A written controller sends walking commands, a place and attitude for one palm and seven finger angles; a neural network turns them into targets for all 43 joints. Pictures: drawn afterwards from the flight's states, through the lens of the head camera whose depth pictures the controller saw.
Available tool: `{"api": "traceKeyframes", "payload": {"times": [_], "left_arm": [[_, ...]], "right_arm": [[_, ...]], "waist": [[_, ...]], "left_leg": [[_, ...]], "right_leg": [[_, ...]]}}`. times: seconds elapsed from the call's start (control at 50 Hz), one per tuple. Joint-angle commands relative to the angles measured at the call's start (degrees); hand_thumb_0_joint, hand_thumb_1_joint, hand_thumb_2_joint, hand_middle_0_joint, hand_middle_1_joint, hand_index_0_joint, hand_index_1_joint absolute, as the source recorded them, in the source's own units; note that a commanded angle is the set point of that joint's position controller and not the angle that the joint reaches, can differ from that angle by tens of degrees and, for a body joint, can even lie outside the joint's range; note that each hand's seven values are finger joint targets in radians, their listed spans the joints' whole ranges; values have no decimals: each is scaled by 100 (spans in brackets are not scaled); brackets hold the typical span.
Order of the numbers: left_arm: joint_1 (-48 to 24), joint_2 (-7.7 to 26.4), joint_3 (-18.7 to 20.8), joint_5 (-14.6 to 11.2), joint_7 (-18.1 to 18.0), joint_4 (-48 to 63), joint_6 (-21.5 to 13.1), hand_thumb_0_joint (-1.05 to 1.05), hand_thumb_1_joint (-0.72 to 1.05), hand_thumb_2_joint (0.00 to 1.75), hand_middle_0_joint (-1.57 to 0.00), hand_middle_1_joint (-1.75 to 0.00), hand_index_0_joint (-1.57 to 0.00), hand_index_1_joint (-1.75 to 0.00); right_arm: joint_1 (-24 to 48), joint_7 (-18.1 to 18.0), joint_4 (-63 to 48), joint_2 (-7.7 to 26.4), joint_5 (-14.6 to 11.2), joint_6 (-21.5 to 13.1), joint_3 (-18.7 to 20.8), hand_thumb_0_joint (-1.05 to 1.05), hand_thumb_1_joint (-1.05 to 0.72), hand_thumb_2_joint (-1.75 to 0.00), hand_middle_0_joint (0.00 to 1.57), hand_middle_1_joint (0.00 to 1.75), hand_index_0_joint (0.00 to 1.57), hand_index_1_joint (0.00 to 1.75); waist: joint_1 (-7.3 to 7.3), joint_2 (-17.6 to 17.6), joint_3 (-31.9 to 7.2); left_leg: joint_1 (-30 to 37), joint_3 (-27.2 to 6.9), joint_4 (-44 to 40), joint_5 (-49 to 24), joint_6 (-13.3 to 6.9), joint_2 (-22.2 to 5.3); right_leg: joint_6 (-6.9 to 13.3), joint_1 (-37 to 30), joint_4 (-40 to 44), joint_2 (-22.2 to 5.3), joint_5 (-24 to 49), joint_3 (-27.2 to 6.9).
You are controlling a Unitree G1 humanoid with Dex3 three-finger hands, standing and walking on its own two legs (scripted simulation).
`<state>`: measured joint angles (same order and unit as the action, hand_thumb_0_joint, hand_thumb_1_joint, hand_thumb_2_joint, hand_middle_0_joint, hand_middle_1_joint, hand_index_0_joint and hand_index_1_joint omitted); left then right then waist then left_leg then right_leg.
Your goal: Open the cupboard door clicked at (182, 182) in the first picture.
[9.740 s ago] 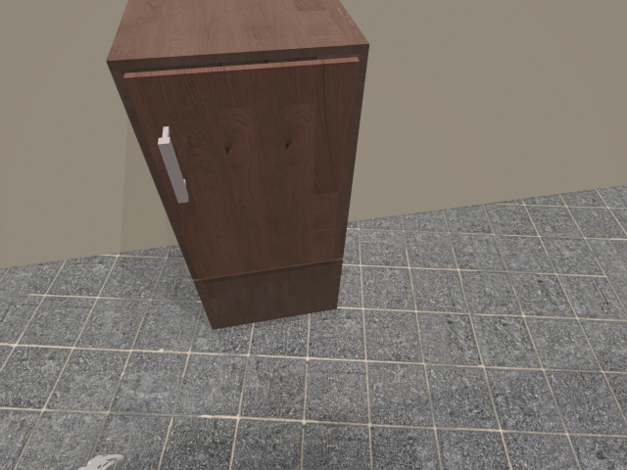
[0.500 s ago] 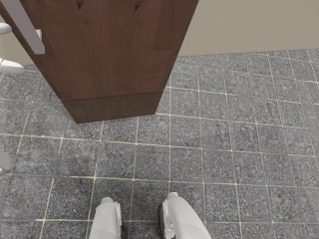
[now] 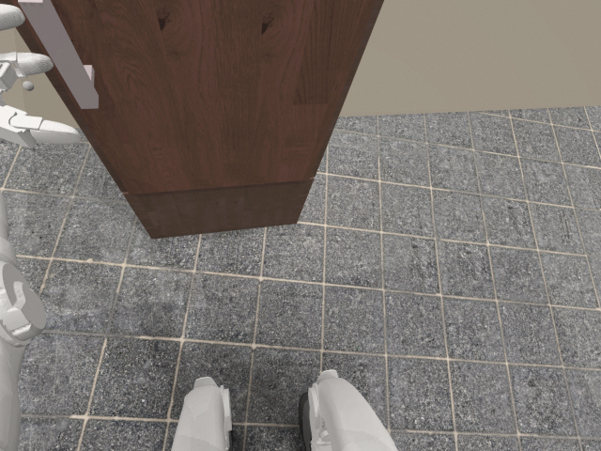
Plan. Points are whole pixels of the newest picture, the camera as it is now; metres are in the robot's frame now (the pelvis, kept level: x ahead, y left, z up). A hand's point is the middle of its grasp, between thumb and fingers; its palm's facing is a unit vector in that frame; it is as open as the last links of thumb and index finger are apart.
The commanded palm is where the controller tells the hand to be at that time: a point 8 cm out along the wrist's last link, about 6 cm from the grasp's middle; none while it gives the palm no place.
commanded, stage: slide the fingers in behind the handle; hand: left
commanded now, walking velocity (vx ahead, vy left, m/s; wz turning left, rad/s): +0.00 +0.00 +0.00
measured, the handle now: (66, 44) +0.58 +0.23 +0.08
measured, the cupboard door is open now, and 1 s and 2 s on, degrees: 0 0 0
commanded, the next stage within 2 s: close the thumb around the handle in 1.10 s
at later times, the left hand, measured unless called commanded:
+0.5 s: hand (79, 84) +0.53 +0.22 +0.07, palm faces +0.05 -1.00 +0.03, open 14.2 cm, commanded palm +0.52 +0.25 +0.07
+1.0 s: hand (95, 81) +0.54 +0.20 +0.07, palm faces +0.08 -1.00 -0.02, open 13.9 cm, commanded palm +0.52 +0.23 +0.07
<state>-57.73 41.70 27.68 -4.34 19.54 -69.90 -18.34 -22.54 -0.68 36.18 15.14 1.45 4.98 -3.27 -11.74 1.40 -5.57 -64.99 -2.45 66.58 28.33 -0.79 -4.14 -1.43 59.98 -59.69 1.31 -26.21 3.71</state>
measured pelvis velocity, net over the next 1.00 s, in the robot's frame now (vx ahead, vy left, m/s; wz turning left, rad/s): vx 0.00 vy -0.01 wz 0.00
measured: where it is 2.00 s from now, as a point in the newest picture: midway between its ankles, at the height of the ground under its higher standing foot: outside the picture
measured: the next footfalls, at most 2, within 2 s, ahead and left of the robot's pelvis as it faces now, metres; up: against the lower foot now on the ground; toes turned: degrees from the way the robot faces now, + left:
none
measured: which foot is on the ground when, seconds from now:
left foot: down 0.00-1.00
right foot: down 0.00-1.00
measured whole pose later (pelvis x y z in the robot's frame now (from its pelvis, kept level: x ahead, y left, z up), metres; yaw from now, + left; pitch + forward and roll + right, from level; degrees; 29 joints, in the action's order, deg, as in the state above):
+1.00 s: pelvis +0.00 -0.01 +0.00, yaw +0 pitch +26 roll -4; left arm -58.9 34.5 24.7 -2.6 11.6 -70.6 -21.4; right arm -23.3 0.4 36.6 15.0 2.2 4.9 -2.3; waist -12.1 2.2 -5.8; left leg -64.4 -1.6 66.5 28.1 -0.3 -4.0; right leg -0.9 60.7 -61.6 1.1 -26.7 2.8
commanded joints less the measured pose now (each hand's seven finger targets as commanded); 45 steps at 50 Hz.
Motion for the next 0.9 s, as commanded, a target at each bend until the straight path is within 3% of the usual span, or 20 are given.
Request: {"api": "traceKeyframes", "payload": {"times": [0.0,0.04,0.1,0.14,0.2,0.26,0.28,0.32,0.38,0.46,0.5,0.52,0.54,0.62,0.64,0.7,0.74,0.78,0.82,0.88], "left_arm": [[-2681,964,-281,-38,78,1298,-475,0,-50,30,-30,-120,-30,-120],[-2712,901,-291,-43,47,1433,-523,0,-50,30,-30,-120,-30,-120],[-2616,825,-296,-58,28,1376,-535,0,-50,30,-30,-120,-30,-120],[-2623,659,-378,-91,26,1509,-582,0,-50,30,-30,-120,-30,-120],[-2712,460,-507,-95,-23,1522,-584,0,-50,30,-30,-120,-30,-120],[-2664,484,-455,-98,-84,1711,-650,0,-50,30,-30,-120,-30,-120],[-2614,257,-605,-91,-92,1715,-656,0,-50,30,-30,-120,-30,-120],[-2640,-11,-755,-117,-144,1556,-634,0,-50,30,-30,-120,-30,-120],[-2755,349,-359,-151,-343,1350,-590,0,-50,30,-30,-120,-30,-120],[-2414,870,55,111,-687,1228,-652,0,-50,30,-30,-120,-30,-120],[-2450,697,-147,206,-755,1209,-683,0,-50,30,-30,-120,-30,-120],[-2490,832,-73,247,-766,1317,-732,0,-50,30,-30,-120,-30,-120],[-2434,707,-176,255,-740,1275,-756,0,-50,30,-30,-120,-30,-120],[-2502,252,-360,18,-628,1159,-714,0,-50,30,-30,-120,-30,-120],[-2606,242,-334,-21,-638,1164,-715,0,-50,30,-30,-120,-30,-120],[-2625,585,-125,80,-759,1063,-662,0,-50,30,-30,-120,-30,-120],[-2706,546,-212,193,-841,1125,-708,0,-50,30,-30,-120,-30,-120],[-2675,631,-188,240,-848,1048,-730,0,-50,30,-30,-120,-30,-120],[-2718,385,-393,215,-797,1152,-735,0,-50,30,-30,-120,-30,-120],[-2748,506,-294,143,-747,1137,-733,0,-50,30,-30,-120,-30,-120]], "right_arm": [[-1213,-78,-83,1179,9,-52,412,0,-90,-90,20,30,20,30],[-1228,-63,-80,1169,25,-72,425,0,-90,-90,20,30,20,30],[-1219,-50,-61,1168,33,-63,440,0,-90,-90,20,30,20,30],[-1212,-31,-58,1144,39,-74,447,0,-90,-90,20,30,20,30],[-1191,-18,-26,1132,48,-60,465,0,-90,-90,20,30,20,30],[-1222,-1,-7,1136,60,-58,480,0,-90,-90,20,30,20,30],[-1180,14,-22,1097,56,-57,494,0,-90,-90,20,30,20,30],[-1155,26,12,1086,57,-60,497,0,-90,-90,20,30,20,30],[-1180,-4,-4,1107,54,-63,475,0,-90,-90,20,30,20,30],[-1181,49,-170,1080,95,-54,425,0,-90,-90,20,30,20,30],[-1118,88,-260,1045,90,-39,405,0,-90,-90,20,30,20,30],[-1134,84,-274,1074,92,-23,422,0,-90,-90,20,30,20,30],[-1142,86,-296,1058,83,-18,420,0,-90,-90,20,30,20,30],[-1128,74,-236,1070,49,-17,462,0,-90,-90,20,30,20,30],[-1177,58,-207,1078,68,-24,457,0,-90,-90,20,30,20,30],[-1196,38,-203,1093,66,-39,441,0,-90,-90,20,30,20,30],[-1205,57,-214,1064,90,-54,428,0,-90,-90,20,30,20,30],[-1222,50,-192,1081,83,-46,434,0,-90,-90,20,30,20,30],[-1191,56,-215,1054,70,-51,444,0,-90,-90,20,30,20,30],[-1214,32,-176,1084,57,-50,453,0,-90,-90,20,30,20,30]], "waist": [[-282,1417,-2852],[-227,1651,-3031],[-235,1381,-3018],[-207,1605,-3095],[-268,1435,-3040],[-173,1564,-3242],[-179,1646,-3221],[-251,1411,-2910],[-190,1262,-2957],[-22,1212,-3014],[-103,1065,-2850],[-87,1033,-2944],[-99,1175,-2948],[-162,1043,-2946],[-214,926,-2959],[-156,831,-2906],[-166,999,-2935],[-174,876,-2906],[-210,1040,-2971],[-201,1027,-3035]], "left_leg": [[3399,-316,-668,-2638,-51,74],[3580,-321,-644,-2853,-34,89],[3530,-330,-659,-2829,-30,87],[3725,-351,-654,-3008,-14,85],[3707,-366,-666,-2966,-9,82],[3948,-413,-693,-3226,29,69],[4009,-401,-691,-3228,41,78],[3863,-421,-733,-2970,41,83],[3573,-402,-735,-2878,20,111],[3329,-297,-699,-2979,8,130],[3070,-219,-683,-2758,-35,147],[3039,-206,-680,-2696,-40,149],[3163,-223,-680,-2800,-30,144],[3215,-255,-722,-2580,-5,131],[3223,-293,-714,-2585,-22,122],[2880,-213,-701,-2362,-59,152],[2868,-195,-663,-2331,-69,172],[2802,-197,-667,-2282,-69,163],[2848,-145,-652,-2261,-75,177],[2893,-165,-645,-2255,-70,169]], "right_leg": [[265,-286,591,259,1452,27],[290,-253,554,249,1529,21],[272,-362,580,254,1554,34],[305,-291,551,259,1600,46],[278,-284,580,258,1590,58],[303,-298,549,260,1645,72],[301,-234,572,258,1609,75],[296,-165,613,263,1482,102],[289,-340,544,245,1519,80],[280,-603,450,226,1685,44],[245,-697,467,228,1693,10],[243,-791,463,223,1708,-19],[270,-697,442,235,1728,-10],[261,-595,507,248,1540,18],[259,-572,481,256,1530,33],[228,-725,492,226,1512,-30],[240,-664,461,223,1492,-52],[233,-722,474,221,1475,-57],[227,-697,492,213,1498,-78],[229,-706,502,217,1491,-84]]}}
